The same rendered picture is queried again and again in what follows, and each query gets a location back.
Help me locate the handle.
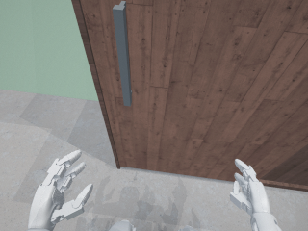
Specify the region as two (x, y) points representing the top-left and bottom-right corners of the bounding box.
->
(113, 1), (132, 107)

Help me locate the robot right forearm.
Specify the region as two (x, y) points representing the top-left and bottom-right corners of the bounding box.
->
(250, 212), (282, 231)

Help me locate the wardrobe door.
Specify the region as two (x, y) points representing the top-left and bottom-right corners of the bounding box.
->
(80, 0), (308, 182)
(260, 144), (308, 186)

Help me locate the left robot thigh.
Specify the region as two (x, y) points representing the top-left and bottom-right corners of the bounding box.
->
(109, 221), (136, 231)

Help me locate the left robot hand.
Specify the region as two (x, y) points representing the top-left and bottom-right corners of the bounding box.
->
(28, 149), (93, 231)

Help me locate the right robot hand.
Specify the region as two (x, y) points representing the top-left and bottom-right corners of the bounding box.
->
(230, 159), (271, 216)

